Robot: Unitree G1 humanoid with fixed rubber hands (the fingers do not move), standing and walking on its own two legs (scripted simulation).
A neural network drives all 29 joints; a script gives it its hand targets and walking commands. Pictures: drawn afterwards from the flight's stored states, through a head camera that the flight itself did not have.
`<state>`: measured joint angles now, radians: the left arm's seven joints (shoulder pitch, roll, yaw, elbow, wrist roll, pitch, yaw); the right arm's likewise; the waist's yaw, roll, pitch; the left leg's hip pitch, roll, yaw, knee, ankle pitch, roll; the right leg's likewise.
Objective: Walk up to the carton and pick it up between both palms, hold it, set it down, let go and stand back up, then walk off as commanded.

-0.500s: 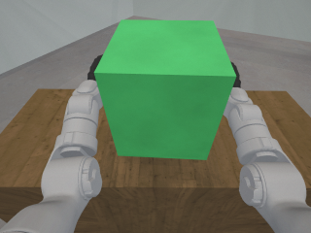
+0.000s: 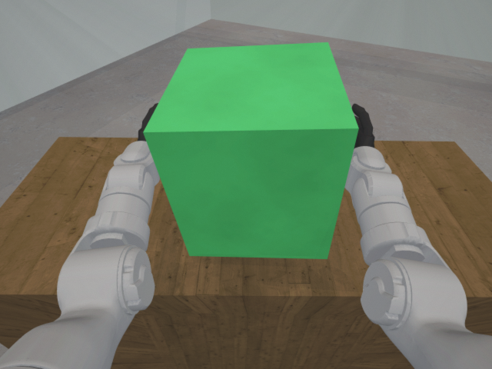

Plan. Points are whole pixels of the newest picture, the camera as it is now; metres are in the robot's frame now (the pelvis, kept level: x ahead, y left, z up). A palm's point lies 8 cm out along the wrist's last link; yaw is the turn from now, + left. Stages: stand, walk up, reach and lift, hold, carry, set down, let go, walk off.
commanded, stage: set down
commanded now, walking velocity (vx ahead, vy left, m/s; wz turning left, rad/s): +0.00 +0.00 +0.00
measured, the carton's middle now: (256, 152) +0.45 -0.01 +0.15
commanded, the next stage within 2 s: none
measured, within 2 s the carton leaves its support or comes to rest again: rests again in 1.84 s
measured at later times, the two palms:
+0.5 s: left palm (149, 151) +0.44 +0.17 +0.17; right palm (350, 158) +0.41 -0.17 +0.17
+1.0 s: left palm (151, 154) +0.45 +0.18 +0.15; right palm (344, 164) +0.42 -0.17 +0.15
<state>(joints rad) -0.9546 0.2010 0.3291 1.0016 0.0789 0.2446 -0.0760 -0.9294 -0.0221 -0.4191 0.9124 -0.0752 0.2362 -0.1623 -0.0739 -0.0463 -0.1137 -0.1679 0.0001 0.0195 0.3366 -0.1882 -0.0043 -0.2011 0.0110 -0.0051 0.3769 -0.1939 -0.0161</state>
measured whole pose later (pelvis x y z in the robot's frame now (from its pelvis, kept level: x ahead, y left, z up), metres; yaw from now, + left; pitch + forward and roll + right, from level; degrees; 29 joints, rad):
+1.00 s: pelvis +0.02 +0.01 +0.00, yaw +0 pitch +3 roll +0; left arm -0.97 0.22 0.33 1.12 0.13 0.14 -0.11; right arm -0.90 0.09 -0.64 0.86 -0.30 0.20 -0.10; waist -0.07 -0.05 -0.08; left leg -0.17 -0.01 0.02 0.33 -0.21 0.00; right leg -0.20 0.00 -0.01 0.38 -0.22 0.00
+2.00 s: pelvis +0.02 +0.01 +0.00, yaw +0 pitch +3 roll +0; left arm -0.97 0.20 0.33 1.16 0.22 0.05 -0.13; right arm -0.78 0.13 -0.67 0.79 -0.36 0.10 -0.07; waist -0.07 -0.05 -0.05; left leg -0.17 -0.01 0.02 0.33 -0.22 0.01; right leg -0.21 0.00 -0.01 0.38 -0.22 0.00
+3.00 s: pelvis +0.02 +0.01 +0.00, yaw +0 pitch +4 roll +0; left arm -0.97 0.19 0.41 1.20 0.15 -0.01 -0.10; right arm -0.78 0.07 -0.61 0.88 -0.39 0.03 -0.06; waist -0.07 -0.04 -0.03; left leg -0.20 -0.01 0.02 0.35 -0.22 0.01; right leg -0.22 0.00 -0.01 0.38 -0.22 0.00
